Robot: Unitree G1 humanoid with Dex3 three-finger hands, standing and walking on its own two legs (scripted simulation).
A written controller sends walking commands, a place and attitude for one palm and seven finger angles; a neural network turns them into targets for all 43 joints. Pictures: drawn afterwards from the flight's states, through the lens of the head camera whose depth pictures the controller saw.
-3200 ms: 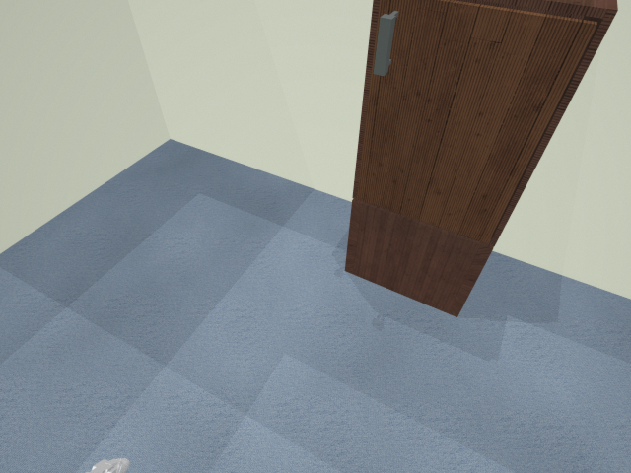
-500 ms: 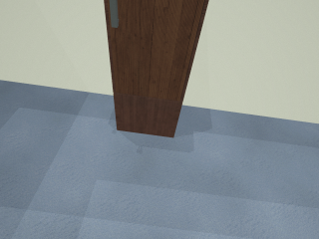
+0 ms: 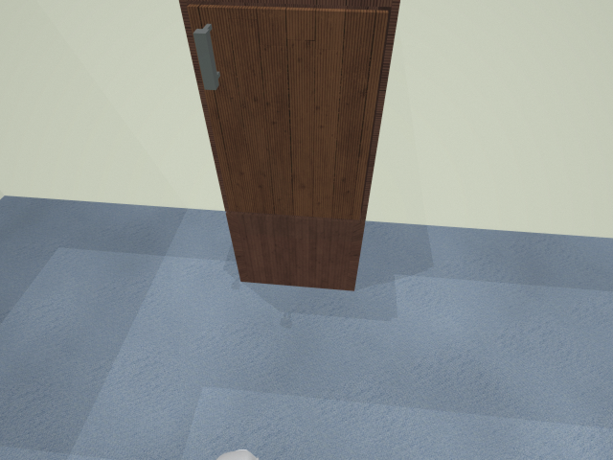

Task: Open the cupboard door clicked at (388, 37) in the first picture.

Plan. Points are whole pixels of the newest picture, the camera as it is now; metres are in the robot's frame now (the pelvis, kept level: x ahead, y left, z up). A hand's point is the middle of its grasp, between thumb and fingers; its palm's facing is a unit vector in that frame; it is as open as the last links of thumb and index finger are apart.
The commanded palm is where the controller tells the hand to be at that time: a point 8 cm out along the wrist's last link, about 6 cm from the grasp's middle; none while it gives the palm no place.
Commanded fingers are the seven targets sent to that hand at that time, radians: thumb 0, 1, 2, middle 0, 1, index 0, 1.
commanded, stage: take the last steps up to it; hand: left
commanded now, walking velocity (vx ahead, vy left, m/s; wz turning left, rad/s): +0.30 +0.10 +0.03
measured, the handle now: (209, 56) +0.88 +0.26 +0.15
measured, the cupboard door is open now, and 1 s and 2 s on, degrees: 0 0 0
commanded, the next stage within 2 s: come to a stop and stand still in 0.54 s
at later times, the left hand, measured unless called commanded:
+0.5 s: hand (153, 408) +0.24 +0.27 -0.17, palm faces +0.06 -0.98 -0.19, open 7.3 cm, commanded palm none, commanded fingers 0.00 0.90 0.90 -0.20 -0.30 -0.20 -0.30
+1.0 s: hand (180, 354) +0.33 +0.25 -0.17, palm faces +0.06 -0.97 -0.24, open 7.3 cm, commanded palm none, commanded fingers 0.00 0.90 0.90 -0.20 -0.30 -0.20 -0.30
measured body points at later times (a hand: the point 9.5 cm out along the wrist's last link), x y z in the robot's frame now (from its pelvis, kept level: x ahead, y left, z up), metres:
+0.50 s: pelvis +0.19 +0.09 +0.00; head +0.18 +0.08 +0.45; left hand +0.24 +0.32 -0.15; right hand +0.20 -0.14 -0.16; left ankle +0.18 +0.18 -0.74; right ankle +0.25 -0.03 -0.69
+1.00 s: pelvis +0.28 +0.07 +0.00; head +0.32 +0.06 +0.44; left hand +0.33 +0.30 -0.15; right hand +0.33 -0.17 -0.17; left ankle +0.28 +0.20 -0.70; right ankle +0.32 -0.03 -0.74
